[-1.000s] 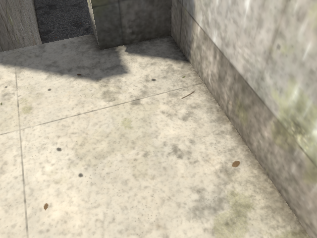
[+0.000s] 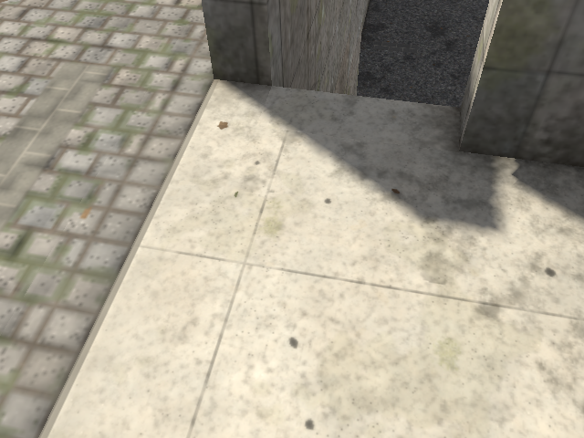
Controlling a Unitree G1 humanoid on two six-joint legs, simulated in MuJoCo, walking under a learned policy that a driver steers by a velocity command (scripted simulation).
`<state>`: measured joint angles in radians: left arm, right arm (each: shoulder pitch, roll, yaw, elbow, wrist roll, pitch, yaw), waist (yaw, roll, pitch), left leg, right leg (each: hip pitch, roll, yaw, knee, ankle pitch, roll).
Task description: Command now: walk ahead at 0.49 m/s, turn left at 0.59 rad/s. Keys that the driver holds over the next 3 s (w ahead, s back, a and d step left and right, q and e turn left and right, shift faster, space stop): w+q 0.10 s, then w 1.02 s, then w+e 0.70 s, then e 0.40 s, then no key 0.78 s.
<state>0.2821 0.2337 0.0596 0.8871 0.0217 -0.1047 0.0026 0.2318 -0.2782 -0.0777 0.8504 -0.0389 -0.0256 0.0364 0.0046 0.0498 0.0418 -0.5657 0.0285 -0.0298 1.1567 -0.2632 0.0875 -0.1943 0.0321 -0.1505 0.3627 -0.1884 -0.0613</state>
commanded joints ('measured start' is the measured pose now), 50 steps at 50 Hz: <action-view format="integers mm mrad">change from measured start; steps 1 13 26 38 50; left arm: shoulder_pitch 46 221 51 -299 27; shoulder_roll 65 141 36 50 38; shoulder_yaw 7 7 3 -9 1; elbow -29 70 -15 -137 37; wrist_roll -3 -1 18 5 -7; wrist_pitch -28 18 74 58 9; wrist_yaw -5 9 -37 -35 -13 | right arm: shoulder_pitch -3 -210 99 270 161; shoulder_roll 14 2 -47 -72 13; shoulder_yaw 12 32 9 19 26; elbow -70 -131 60 162 116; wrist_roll -3 -15 36 16 2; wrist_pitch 10 -15 -77 -73 -37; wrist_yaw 22 21 -29 -50 -18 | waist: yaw -19 0 27 -45 -31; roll -115 -144 4 9 -109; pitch -5 4 0 86 -25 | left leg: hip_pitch -130 136 437 670 78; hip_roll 58 -73 154 192 49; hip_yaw -23 156 -104 -32 -6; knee -27 -594 -1024 -982 3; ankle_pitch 95 51 360 563 8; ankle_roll -9 66 145 112 -7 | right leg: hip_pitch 60 272 -403 -445 37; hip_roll -298 -310 -162 -95 -257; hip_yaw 186 -25 130 76 343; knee -219 -5 691 246 -190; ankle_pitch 217 784 -13 122 159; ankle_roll -115 -78 41 -14 -140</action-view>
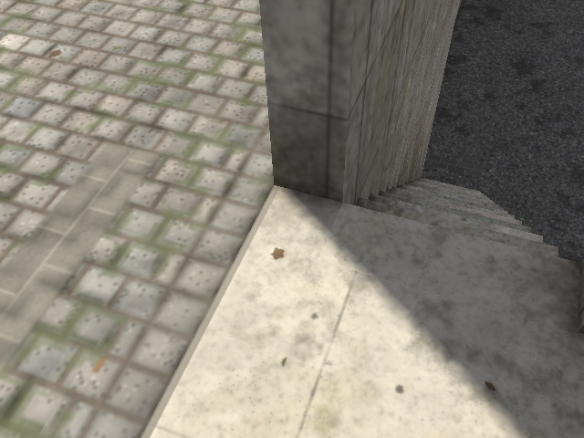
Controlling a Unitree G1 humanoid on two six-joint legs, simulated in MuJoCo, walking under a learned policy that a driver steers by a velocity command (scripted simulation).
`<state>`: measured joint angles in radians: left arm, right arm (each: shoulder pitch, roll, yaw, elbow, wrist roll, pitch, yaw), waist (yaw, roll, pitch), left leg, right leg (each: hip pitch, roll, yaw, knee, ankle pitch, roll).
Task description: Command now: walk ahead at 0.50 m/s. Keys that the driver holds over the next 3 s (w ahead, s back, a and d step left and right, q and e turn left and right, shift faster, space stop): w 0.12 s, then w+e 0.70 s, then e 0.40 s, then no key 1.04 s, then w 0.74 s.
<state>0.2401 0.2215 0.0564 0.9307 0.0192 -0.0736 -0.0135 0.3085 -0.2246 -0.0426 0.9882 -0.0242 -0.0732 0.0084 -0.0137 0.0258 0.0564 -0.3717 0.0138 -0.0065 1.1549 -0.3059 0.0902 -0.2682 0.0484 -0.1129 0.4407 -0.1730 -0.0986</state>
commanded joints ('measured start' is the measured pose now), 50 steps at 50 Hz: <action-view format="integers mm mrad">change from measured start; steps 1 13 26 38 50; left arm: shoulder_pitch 98 296 156 -199 156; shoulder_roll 61 91 53 28 286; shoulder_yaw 6 0 22 -2 79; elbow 8 80 -17 -169 -148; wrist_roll -8 -7 8 16 9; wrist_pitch -30 -24 28 69 37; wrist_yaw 4 18 -1 -57 14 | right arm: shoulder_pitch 77 -353 -94 64 5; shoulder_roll -32 -27 -57 -118 -102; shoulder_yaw -9 9 -18 -35 -22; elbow -24 -166 -130 -67 -156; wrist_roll -13 1 0 6 30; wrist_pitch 18 21 -21 -52 5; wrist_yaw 15 19 -19 -23 -34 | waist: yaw -18 75 20 -8 126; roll -80 -92 58 41 -61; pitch -38 41 -37 32 -381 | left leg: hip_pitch -125 -258 238 280 -309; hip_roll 66 43 284 248 30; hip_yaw -19 61 -213 162 -4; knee -11 -508 -978 -1030 353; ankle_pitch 59 305 65 345 -241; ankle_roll -18 -88 55 53 -115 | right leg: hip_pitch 110 262 -308 -387 538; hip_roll -265 -225 -132 -142 -431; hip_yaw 280 225 169 56 533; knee -276 -258 732 362 53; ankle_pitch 191 393 -143 177 1102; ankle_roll -106 -108 6 41 -338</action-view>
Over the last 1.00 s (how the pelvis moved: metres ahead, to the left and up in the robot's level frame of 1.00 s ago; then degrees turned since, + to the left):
0.55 0.06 0.00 9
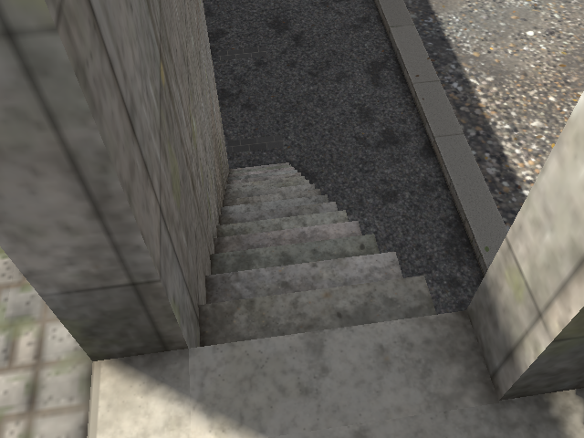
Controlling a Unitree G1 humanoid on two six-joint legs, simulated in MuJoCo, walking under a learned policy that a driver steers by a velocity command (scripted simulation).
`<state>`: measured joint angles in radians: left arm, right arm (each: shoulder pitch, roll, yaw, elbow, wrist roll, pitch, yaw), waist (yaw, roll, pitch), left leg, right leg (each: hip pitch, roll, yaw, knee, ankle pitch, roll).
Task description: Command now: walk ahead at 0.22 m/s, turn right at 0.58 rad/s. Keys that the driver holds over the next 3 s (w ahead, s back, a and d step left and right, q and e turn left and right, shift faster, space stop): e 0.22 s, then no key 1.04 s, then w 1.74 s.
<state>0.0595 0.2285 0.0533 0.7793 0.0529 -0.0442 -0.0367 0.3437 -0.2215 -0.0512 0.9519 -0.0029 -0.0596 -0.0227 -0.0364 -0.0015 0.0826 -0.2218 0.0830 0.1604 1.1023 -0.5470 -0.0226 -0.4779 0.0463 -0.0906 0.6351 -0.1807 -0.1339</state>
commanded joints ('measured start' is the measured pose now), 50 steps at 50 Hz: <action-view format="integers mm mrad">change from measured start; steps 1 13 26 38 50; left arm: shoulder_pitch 261 234 225 170 211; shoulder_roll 217 161 80 69 68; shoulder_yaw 69 52 27 -2 -2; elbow -6 -98 -126 -91 -7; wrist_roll -40 -40 -25 -12 -20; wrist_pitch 14 49 72 46 30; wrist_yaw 43 29 34 41 65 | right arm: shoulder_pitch -51 -193 -227 -178 -135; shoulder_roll -95 -91 -96 -106 -110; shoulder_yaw -4 -12 11 -12 -15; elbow -129 -209 -240 -203 -101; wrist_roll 8 -27 -29 -10 -8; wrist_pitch -12 127 40 75 79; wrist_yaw -9 16 2 26 10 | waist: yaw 118 41 66 27 21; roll -25 -115 143 -26 -12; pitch -279 -162 -163 -95 -75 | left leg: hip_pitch -456 -253 51 44 82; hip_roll -4 -62 190 -8 -8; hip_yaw -180 -209 -430 -246 -247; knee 309 -220 -774 -696 -731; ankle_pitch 77 273 820 415 435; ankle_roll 3 -25 219 30 19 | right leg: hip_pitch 600 217 160 244 262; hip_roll -372 -183 48 -66 -86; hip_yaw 433 381 246 294 303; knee -183 -286 67 -267 -316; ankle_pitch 975 358 -322 61 78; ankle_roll -247 -44 122 88 80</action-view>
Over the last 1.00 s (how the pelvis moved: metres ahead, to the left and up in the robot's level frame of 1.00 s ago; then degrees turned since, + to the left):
0.49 -0.06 -0.02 -27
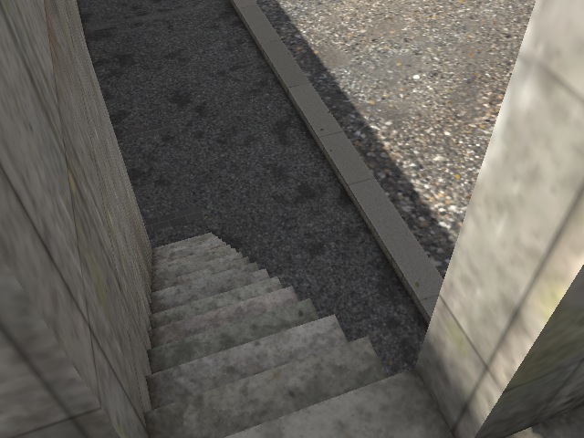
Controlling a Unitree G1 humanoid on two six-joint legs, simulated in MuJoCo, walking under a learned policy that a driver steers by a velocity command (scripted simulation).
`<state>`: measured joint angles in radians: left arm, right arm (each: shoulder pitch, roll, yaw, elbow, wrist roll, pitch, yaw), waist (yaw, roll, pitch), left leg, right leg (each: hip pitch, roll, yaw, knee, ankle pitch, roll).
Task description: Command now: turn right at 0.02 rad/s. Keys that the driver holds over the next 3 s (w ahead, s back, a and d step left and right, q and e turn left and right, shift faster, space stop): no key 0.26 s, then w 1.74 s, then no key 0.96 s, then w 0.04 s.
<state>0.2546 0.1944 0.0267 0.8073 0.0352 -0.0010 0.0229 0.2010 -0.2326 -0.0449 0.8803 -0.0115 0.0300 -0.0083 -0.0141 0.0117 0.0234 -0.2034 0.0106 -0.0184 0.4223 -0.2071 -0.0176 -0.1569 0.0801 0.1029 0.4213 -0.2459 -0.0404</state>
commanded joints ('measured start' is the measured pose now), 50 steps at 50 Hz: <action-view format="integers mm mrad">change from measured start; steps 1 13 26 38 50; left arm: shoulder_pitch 20 70 37 -118 253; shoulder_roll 102 90 146 22 115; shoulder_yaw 25 26 85 29 62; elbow -26 89 126 56 105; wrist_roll -2 -8 -15 5 -13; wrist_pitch -14 -14 -52 -26 -50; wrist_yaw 7 17 -5 -35 9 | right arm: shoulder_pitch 12 66 243 382 257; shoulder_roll -99 -84 -48 -59 -104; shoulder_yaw -22 -16 -25 1 3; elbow -20 87 68 114 95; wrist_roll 0 0 -13 -7 39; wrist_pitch -11 -9 -86 -109 -104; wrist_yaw -6 -18 -8 -32 -40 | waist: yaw -2 0 -83 -20 220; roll -24 -18 -65 93 39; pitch -15 5 75 143 -103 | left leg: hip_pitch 64 71 174 200 90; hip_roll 65 73 -35 183 110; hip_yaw -68 -67 70 -89 46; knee -54 -72 -37 -239 426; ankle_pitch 97 123 -64 461 774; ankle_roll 13 10 79 202 110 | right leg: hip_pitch -55 -21 -220 -567 148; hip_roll -121 -128 -176 -102 -51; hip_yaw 109 97 190 -163 -106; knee -105 -124 -111 474 107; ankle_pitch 147 195 -262 49 160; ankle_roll -15 -20 -148 35 -117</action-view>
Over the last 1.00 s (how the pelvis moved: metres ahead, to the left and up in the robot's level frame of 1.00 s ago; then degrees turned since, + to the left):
0.09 0.01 0.03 -13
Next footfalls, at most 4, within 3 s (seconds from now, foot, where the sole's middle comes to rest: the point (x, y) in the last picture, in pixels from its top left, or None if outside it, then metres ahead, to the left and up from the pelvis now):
1.00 right None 0.44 -0.05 -0.78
1.82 left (250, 414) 0.66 0.15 -0.99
2.34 right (293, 360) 0.93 0.03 -1.21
2.78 left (197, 350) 1.00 0.37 -1.26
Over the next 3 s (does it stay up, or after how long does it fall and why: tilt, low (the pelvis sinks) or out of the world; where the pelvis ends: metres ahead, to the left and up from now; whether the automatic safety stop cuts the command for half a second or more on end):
stays up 0.92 0.22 -0.50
